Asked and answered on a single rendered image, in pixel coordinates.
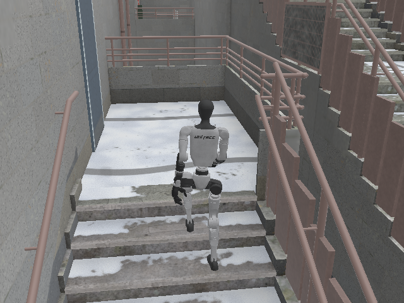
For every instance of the stairs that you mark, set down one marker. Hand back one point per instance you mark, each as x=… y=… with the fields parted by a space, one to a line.
x=399 y=108
x=361 y=47
x=137 y=263

